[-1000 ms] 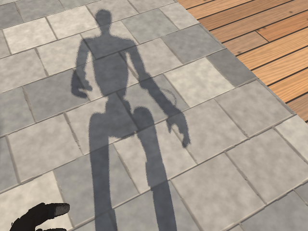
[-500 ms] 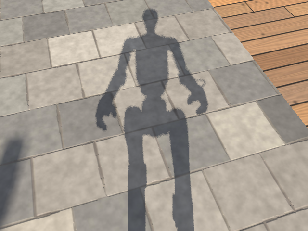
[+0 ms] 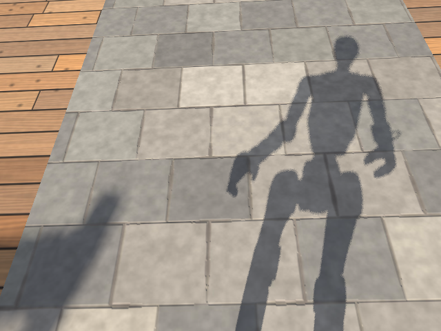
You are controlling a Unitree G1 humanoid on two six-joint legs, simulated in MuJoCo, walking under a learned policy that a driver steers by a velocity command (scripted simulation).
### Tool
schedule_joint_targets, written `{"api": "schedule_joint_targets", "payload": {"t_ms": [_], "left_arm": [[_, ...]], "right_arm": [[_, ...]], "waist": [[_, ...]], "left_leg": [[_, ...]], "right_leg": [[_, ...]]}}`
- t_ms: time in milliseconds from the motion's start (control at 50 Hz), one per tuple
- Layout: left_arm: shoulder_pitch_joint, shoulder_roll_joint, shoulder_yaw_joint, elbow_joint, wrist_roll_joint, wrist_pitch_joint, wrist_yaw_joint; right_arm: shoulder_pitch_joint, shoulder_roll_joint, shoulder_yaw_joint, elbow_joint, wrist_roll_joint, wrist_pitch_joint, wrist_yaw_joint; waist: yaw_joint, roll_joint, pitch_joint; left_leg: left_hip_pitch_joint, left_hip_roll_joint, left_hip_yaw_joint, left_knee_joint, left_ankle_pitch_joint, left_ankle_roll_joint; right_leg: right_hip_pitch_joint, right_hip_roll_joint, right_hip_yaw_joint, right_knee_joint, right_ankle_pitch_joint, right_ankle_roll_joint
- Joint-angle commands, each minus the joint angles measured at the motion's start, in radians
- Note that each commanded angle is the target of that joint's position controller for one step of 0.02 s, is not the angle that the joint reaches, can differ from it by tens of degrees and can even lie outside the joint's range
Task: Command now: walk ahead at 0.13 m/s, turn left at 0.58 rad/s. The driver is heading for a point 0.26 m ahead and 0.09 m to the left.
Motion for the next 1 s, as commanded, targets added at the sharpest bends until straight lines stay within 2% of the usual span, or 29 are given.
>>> {"api": "schedule_joint_targets", "payload": {"t_ms": [20, 60, 100, 180, 240, 280, 300, 320, 340, 360, 380, 400, 420, 440, 500, 560, 620, 660, 680, 700, 720, 740, 760, 780, 840, 900, 1000], "left_arm": [[-0.070, 0.124, 0.026, -0.091, -0.017, -0.016, 0.024], [-0.039, 0.124, 0.025, -0.086, -0.008, -0.011, 0.030], [0.001, 0.143, 0.032, -0.075, -0.005, -0.003, 0.030], [-0.004, 0.199, 0.054, -0.072, -0.015, 0.009, 0.017], [-0.015, 0.219, 0.064, -0.067, -0.031, 0.009, 0.003], [-0.032, 0.221, 0.067, -0.063, -0.049, 0.006, -0.003], [-0.040, 0.211, 0.063, -0.057, -0.061, 0.004, -0.005], [0.005, 0.175, 0.052, -0.035, -0.057, -0.001, -0.009], [0.029, 0.119, 0.031, -0.048, -0.013, -0.006, -0.014], [-0.004, 0.073, 0.007, -0.099, 0.016, -0.011, -0.011], [-0.056, 0.149, 0.030, -0.087, -0.001, -0.005, -0.008], [-0.062, 0.159, 0.035, -0.082, -0.025, 0.003, -0.009], [-0.047, 0.150, 0.036, -0.062, -0.026, 0.010, -0.003], [-0.046, 0.157, 0.039, -0.055, -0.017, 0.016, 0.005], [0.007, 0.120, 0.030, -0.031, -0.018, 0.025, 0.004], [-0.033, 0.080, 0.009, -0.039, -0.017, 0.026, 0.002], [-0.051, 0.096, 0.010, -0.047, -0.021, 0.027, -0.003], [-0.025, 0.083, 0.007, -0.034, -0.017, 0.022, -0.008], [-0.019, 0.080, 0.002, -0.032, -0.004, 0.016, -0.011], [-0.014, 0.120, 0.007, -0.039, 0.007, 0.012, -0.008], [-0.049, 0.188, 0.021, -0.038, -0.001, 0.011, -0.005], [-0.074, 0.129, 0.012, -0.035, -0.010, 0.008, -0.012], [-0.084, 0.094, 0.002, -0.039, -0.007, 0.003, -0.018], [-0.083, 0.091, 0.000, -0.031, -0.002, -0.003, -0.019], [-0.057, 0.082, -0.006, -0.015, -0.006, -0.020, -0.016], [-0.052, 0.080, -0.009, -0.003, -0.009, -0.018, -0.010], [-0.055, 0.076, -0.013, 0.020, -0.011, -0.016, -0.006]], "right_arm": [[0.015, -0.098, -0.038, -0.051, -0.004, -0.011, 0.003], [-0.020, -0.062, -0.026, -0.068, 0.006, -0.012, 0.008], [-0.071, -0.042, -0.016, -0.093, 0.009, -0.012, 0.012], [-0.094, -0.025, -0.003, -0.117, 0.008, -0.008, 0.031], [-0.083, -0.048, -0.013, -0.118, 0.011, 0.000, 0.041], [-0.059, -0.052, -0.020, -0.115, 0.013, 0.005, 0.047], [-0.022, -0.050, -0.024, -0.101, 0.011, 0.004, 0.047], [0.028, -0.078, -0.037, -0.083, 0.008, 0.001, 0.038], [0.086, -0.165, -0.060, -0.088, 0.005, -0.002, 0.021], [0.061, -0.239, -0.062, -0.111, -0.024, -0.010, 0.016], [0.097, -0.146, -0.038, -0.093, -0.030, -0.028, 0.022], [0.054, -0.115, -0.021, -0.077, -0.030, -0.041, 0.023], [0.002, -0.103, -0.019, -0.071, -0.019, -0.046, 0.021], [-0.043, -0.092, -0.013, -0.070, -0.007, -0.045, 0.018], [-0.094, -0.067, 0.001, -0.056, -0.021, -0.045, 0.009], [-0.096, -0.061, 0.003, -0.033, -0.021, -0.044, 0.006], [-0.075, -0.067, 0.006, -0.001, -0.023, -0.039, 0.011], [-0.099, -0.041, 0.021, 0.015, -0.014, -0.039, 0.014], [-0.075, -0.016, 0.031, 0.035, -0.011, -0.043, 0.017], [-0.036, 0.005, 0.039, 0.050, -0.027, -0.051, 0.019], [0.025, -0.005, 0.032, 0.058, -0.036, -0.058, 0.025], [-0.004, -0.007, 0.035, 0.066, -0.042, -0.055, 0.021], [-0.048, -0.031, 0.028, 0.069, -0.036, -0.050, 0.017], [-0.062, -0.027, 0.026, 0.072, -0.030, -0.044, 0.012], [-0.046, -0.015, 0.025, 0.090, -0.026, -0.032, 0.005], [-0.034, -0.002, 0.024, 0.118, -0.023, -0.034, 0.002], [-0.013, -0.001, 0.019, 0.168, -0.019, -0.034, -0.005]], "waist": [[-0.006, -0.179, 0.011], [0.017, -0.172, 0.018], [0.049, -0.193, 0.003], [0.055, -0.218, -0.028], [0.045, -0.230, -0.039], [0.022, -0.224, -0.046], [-0.005, -0.206, -0.057], [-0.023, -0.137, -0.088], [-0.027, 0.069, -0.160], [-0.018, 0.282, -0.179], [-0.085, 0.142, -0.225], [-0.055, 0.120, -0.168], [-0.030, 0.080, -0.140], [-0.016, 0.074, -0.114], [0.025, 0.085, -0.124], [0.000, 0.095, -0.107], [-0.021, 0.101, -0.085], [0.011, 0.080, -0.064], [0.023, 0.046, -0.054], [0.001, -0.021, -0.066], [-0.072, -0.158, -0.049], [-0.049, -0.185, -0.049], [-0.024, -0.154, -0.018], [-0.018, -0.141, -0.016], [-0.011, -0.116, -0.014], [-0.006, -0.080, -0.017], [-0.006, -0.045, -0.013]], "left_leg": [[-0.222, 0.080, 0.014, 0.249, 0.034, -0.045], [-0.205, 0.096, 0.070, 0.215, 0.067, -0.072], [-0.194, 0.118, 0.091, 0.129, 0.074, -0.093], [-0.044, 0.147, 0.138, -0.059, 0.052, -0.082], [0.060, 0.134, 0.177, -0.179, 0.059, -0.049], [0.129, 0.123, 0.191, -0.311, 0.107, -0.011], [0.222, 0.101, 0.201, -0.434, 0.191, 0.018], [0.374, 0.088, 0.172, -0.539, 0.319, 0.052], [0.608, 0.272, -0.068, -0.538, 0.646, 0.113], [0.651, 0.520, -0.377, -0.518, 0.864, 0.333], [0.594, 0.514, -0.325, -0.531, 0.840, 0.381], [0.541, 0.451, -0.218, -0.527, 0.798, 0.333], [0.505, 0.386, -0.152, -0.534, 0.715, 0.277], [0.462, 0.360, -0.121, -0.540, 0.692, 0.247], [0.369, 0.311, -0.043, -0.555, 0.729, 0.241], [0.351, 0.302, -0.040, -0.556, 0.621, 0.238], [0.333, 0.321, -0.093, -0.558, 0.499, 0.250], [0.291, 0.298, -0.098, -0.540, 0.384, 0.216], [0.257, 0.269, -0.090, -0.536, 0.305, 0.169], [0.222, 0.219, -0.064, -0.502, 0.203, 0.111], [0.218, 0.142, 0.008, -0.495, 0.109, 0.067], [0.302, 0.122, 0.042, -0.493, 0.108, 0.032], [0.315, 0.122, 0.042, -0.477, 0.133, 0.025], [0.320, 0.127, 0.042, -0.467, 0.161, 0.032], [0.316, 0.136, 0.028, -0.471, 0.227, 0.043], [0.319, 0.137, 0.030, -0.472, 0.258, 0.038], [0.337, 0.138, 0.032, -0.474, 0.294, 0.025]], "right_leg": [[0.171, -0.253, 0.257, -0.258, -0.072, -0.153], [0.182, -0.227, 0.148, -0.254, 0.094, -0.161], [0.234, -0.238, 0.104, -0.240, 0.204, -0.183], [0.220, -0.275, 0.029, -0.211, 0.332, -0.200], [0.205, -0.300, 0.001, -0.174, 0.387, -0.190], [0.216, -0.309, -0.014, -0.115, 0.409, -0.164], [0.189, -0.289, -0.038, -0.053, 0.400, -0.136], [0.122, -0.242, -0.090, 0.059, 0.360, -0.083], [-0.083, -0.164, -0.168, 0.306, 0.073, 0.007], [-0.343, -0.033, -0.138, 0.527, -0.432, 0.073], [-0.329, -0.057, -0.015, 0.664, -0.441, 0.085], [-0.329, -0.072, -0.001, 0.689, -0.381, 0.079], [-0.327, -0.082, 0.004, 0.653, -0.315, 0.077], [-0.311, -0.087, 0.008, 0.613, -0.252, 0.084], [-0.172, -0.062, -0.013, 0.525, -0.136, 0.102], [-0.089, -0.063, -0.016, 0.320, -0.115, 0.097], [-0.019, -0.053, -0.022, 0.190, -0.108, 0.082], [0.080, -0.041, -0.036, 0.011, 0.009, 0.059], [0.157, -0.051, -0.019, -0.107, 0.151, 0.042], [0.232, -0.123, 0.064, -0.115, 0.326, 0.018], [0.193, -0.162, 0.084, -0.073, 0.319, -0.033], [0.091, -0.144, 0.082, -0.094, 0.130, -0.061], [0.058, -0.117, 0.065, -0.106, 0.049, -0.046], [0.053, -0.102, 0.052, -0.105, 0.045, -0.026], [0.075, -0.085, 0.030, -0.085, 0.092, -0.007], [0.092, -0.078, 0.022, -0.073, 0.110, -0.009], [0.101, -0.068, 0.016, -0.073, 0.130, -0.015]]}}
